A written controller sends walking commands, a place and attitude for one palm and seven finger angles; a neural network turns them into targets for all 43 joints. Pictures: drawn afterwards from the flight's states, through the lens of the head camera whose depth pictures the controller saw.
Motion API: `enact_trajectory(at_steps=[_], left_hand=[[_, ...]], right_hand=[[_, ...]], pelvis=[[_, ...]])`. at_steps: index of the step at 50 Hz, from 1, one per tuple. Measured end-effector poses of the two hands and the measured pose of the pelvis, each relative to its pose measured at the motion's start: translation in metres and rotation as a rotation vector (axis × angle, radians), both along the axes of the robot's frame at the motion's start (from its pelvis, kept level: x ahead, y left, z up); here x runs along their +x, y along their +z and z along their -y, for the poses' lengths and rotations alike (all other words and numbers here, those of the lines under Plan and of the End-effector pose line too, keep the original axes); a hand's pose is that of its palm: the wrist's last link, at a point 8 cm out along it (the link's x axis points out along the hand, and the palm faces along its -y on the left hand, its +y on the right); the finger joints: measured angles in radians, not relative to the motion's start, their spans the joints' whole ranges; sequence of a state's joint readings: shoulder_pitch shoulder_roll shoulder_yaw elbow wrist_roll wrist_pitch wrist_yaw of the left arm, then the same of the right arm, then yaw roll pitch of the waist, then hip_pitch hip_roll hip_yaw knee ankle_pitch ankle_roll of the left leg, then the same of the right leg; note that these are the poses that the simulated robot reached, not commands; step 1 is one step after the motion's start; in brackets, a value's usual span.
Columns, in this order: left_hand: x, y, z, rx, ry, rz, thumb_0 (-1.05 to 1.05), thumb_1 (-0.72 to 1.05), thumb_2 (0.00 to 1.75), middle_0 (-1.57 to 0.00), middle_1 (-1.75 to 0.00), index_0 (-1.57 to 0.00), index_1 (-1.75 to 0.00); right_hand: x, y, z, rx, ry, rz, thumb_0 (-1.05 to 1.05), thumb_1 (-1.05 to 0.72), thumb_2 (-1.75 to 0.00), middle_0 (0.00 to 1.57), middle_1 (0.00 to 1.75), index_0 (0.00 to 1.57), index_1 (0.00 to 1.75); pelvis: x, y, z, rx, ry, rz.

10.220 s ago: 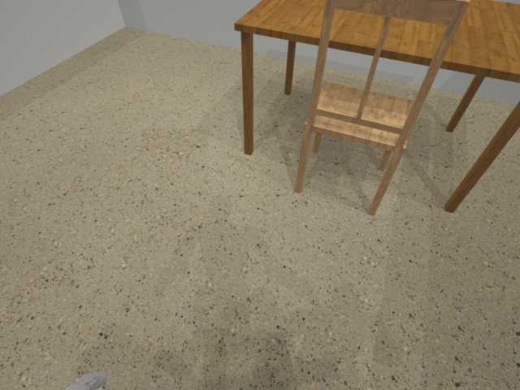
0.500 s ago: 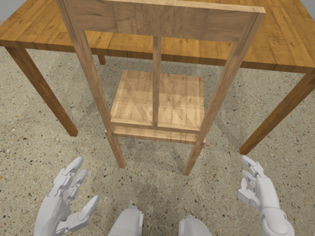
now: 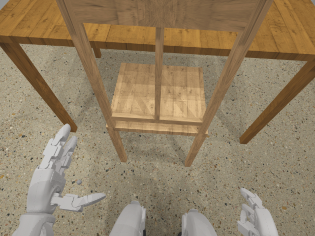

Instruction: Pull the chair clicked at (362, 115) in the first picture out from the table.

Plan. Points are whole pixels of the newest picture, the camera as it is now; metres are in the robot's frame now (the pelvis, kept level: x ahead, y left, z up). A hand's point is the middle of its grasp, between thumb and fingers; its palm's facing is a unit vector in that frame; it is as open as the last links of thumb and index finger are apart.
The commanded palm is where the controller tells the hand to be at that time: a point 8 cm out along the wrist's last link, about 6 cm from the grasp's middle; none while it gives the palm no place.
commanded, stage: raise the hand toward the chair's back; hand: left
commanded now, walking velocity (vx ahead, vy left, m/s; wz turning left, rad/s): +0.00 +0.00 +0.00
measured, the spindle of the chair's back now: (158, 84) +0.52 +0.04 +0.04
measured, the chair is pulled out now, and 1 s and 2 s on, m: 0.00 0.00 0.00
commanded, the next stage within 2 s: aim the fingers beside a spindle in 1.08 s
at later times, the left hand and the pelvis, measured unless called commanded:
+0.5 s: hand (80, 172) +0.24 +0.19 +0.06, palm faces -0.01 -1.00 -0.09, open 16.9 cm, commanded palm +0.22 +0.24 +0.07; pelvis +0.01 -0.02 +0.02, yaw +0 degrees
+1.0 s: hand (78, 163) +0.26 +0.19 +0.07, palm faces +0.02 -1.00 -0.08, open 16.9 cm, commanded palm +0.23 +0.24 +0.07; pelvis +0.01 -0.02 +0.02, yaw +0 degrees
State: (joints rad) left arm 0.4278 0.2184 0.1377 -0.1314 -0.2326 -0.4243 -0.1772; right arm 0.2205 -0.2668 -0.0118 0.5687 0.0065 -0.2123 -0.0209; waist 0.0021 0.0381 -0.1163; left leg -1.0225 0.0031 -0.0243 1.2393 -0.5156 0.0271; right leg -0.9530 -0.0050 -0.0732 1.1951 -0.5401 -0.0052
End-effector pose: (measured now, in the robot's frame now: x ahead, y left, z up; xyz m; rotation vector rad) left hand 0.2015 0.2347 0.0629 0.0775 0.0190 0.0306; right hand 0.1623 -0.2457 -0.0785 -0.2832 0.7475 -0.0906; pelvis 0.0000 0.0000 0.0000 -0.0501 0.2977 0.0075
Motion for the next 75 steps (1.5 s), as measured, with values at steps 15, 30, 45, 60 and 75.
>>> enact_trajectory(at_steps=[15,30,45,60,75], left_hand=[[0.009,0.013,-0.010,0.014,0.033,0.009,-0.01,-0.41,0.33,-0.07,-0.09,-0.07,-0.10],[0.032,0.018,-0.016,0.022,0.027,0.002,-0.02,-0.49,0.30,-0.07,-0.08,-0.06,-0.08],[0.039,0.014,-0.009,0.001,0.009,-0.008,-0.02,-0.49,0.30,-0.07,-0.08,-0.06,-0.08],[0.027,0.011,-0.013,-0.006,0.002,-0.016,-0.02,-0.50,0.30,-0.07,-0.08,-0.06,-0.08],[0.053,-0.003,-0.010,-0.015,-0.037,-0.002,-0.02,-0.50,0.30,-0.07,-0.08,-0.06,-0.08]], right_hand=[[0.031,0.025,-0.010,0.025,0.041,0.115,0.02,-0.91,-0.90,0.20,0.30,0.20,0.30],[0.027,0.019,0.003,0.016,0.037,0.064,0.01,-0.90,-0.90,0.20,0.30,0.20,0.30],[0.022,0.026,0.020,-0.008,0.003,0.068,0.02,-0.91,-0.90,0.20,0.30,0.20,0.30],[0.022,0.023,0.003,0.017,0.029,0.086,0.02,-0.90,-0.90,0.20,0.30,0.20,0.30],[0.009,0.014,0.004,-0.013,0.036,0.069,0.02,-0.90,-0.90,0.20,0.30,0.20,0.30]], pelvis=[[0.003,0.011,0.009,-0.003,0.009,0.032],[0.011,0.016,0.018,0.006,0.009,0.032],[0.013,0.020,0.020,0.016,-0.003,0.033],[0.005,0.017,0.017,0.009,0.000,0.039],[-0.002,0.009,0.012,0.001,0.000,0.020]])
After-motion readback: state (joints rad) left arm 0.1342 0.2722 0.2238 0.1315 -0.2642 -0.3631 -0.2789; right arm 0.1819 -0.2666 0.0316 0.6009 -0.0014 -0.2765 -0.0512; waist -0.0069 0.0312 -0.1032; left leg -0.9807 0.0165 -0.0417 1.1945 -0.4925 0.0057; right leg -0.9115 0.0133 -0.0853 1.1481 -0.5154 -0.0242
